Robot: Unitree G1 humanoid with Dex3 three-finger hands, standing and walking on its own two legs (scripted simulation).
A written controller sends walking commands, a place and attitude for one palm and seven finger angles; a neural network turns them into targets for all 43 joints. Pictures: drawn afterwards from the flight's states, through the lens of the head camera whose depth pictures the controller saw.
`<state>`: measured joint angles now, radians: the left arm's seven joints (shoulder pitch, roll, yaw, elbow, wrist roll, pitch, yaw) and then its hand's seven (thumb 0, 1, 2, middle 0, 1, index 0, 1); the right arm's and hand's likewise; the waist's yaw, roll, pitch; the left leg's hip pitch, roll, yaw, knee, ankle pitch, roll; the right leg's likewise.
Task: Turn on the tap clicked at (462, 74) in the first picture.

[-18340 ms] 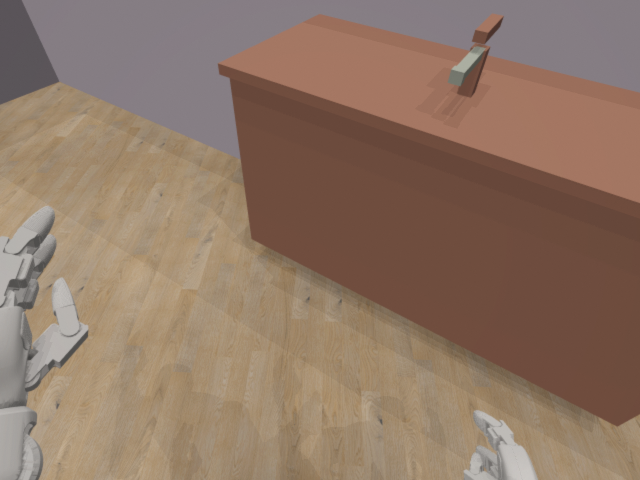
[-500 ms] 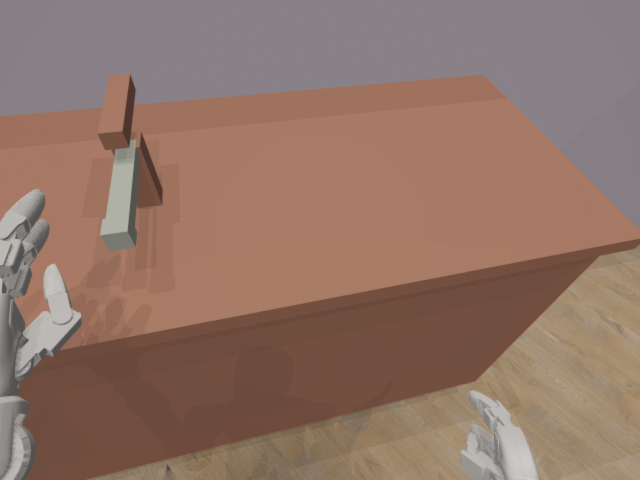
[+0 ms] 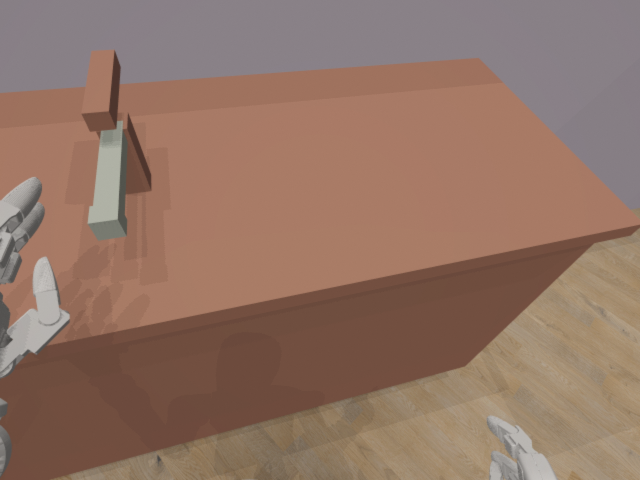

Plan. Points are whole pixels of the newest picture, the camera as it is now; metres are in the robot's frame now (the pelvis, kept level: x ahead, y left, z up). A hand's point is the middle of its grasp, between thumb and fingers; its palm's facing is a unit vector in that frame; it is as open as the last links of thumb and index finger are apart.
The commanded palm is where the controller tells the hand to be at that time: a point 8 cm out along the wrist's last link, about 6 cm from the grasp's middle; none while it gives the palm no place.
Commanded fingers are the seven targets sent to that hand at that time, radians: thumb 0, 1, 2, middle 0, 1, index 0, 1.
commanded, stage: come to a stop and stand still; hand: left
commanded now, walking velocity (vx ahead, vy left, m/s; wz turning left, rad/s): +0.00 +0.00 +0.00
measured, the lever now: (108, 221) +0.34 +0.26 +0.14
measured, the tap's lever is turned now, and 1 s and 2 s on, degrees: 0 0 0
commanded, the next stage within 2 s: look again from close up in 0.54 s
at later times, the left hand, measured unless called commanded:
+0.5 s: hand (0, 345) +0.19 +0.28 +0.16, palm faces +0.43 -0.84 -0.35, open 7.4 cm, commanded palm +0.13 +0.30 +0.18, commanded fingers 0.00 0.90 0.90 -0.20 -0.30 -0.20 -0.30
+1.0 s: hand (47, 338) +0.20 +0.24 +0.17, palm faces +0.37 -0.85 -0.38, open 7.4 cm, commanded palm +0.14 +0.28 +0.18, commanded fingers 0.00 0.90 0.90 -0.20 -0.30 -0.20 -0.30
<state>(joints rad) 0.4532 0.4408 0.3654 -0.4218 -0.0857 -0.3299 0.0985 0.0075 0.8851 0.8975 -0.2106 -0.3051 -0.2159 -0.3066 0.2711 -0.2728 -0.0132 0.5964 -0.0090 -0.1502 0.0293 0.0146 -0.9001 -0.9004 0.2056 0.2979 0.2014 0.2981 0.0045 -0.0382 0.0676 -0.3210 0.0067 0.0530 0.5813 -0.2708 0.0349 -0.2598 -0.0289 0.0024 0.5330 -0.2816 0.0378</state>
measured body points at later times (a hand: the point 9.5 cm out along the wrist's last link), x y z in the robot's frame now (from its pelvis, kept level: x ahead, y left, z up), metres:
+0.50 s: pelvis -0.03 +0.02 +0.00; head +0.00 +0.04 +0.45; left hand +0.16 +0.32 +0.18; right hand +0.17 -0.18 -0.06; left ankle +0.02 +0.09 -0.73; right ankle +0.00 -0.15 -0.73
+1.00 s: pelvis -0.02 +0.00 +0.01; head +0.00 +0.01 +0.46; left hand +0.17 +0.29 +0.19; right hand +0.15 -0.23 -0.07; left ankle +0.02 +0.09 -0.73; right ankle +0.00 -0.15 -0.73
